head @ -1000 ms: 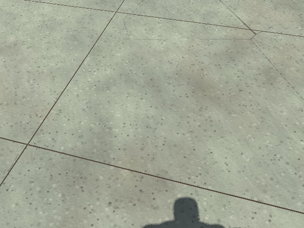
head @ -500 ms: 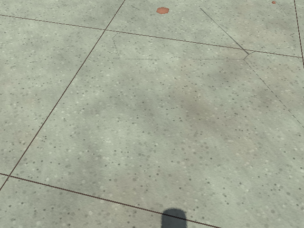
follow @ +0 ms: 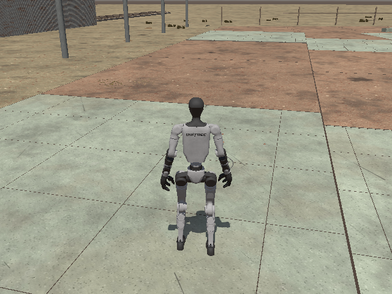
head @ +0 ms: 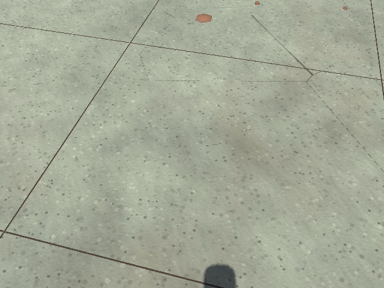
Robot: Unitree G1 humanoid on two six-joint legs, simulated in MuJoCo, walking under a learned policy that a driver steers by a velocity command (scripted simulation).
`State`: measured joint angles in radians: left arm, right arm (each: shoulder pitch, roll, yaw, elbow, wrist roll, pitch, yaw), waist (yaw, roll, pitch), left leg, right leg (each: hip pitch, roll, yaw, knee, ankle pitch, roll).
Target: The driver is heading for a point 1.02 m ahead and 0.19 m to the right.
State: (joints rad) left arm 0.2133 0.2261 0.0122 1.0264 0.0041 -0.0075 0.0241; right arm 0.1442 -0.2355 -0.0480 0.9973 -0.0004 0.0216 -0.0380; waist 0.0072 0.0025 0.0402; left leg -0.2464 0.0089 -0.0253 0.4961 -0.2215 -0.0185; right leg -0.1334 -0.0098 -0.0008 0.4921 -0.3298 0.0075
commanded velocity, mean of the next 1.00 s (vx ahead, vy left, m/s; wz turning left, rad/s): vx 0.12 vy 0.00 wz -0.03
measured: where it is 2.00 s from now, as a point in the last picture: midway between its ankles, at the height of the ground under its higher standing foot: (236, 248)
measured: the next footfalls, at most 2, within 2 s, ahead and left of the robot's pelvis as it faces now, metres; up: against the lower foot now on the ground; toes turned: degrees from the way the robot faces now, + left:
right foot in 1.30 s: +0.42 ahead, -0.12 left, +0.00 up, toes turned -15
left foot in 1.78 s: +0.75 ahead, -0.03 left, +0.00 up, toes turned -27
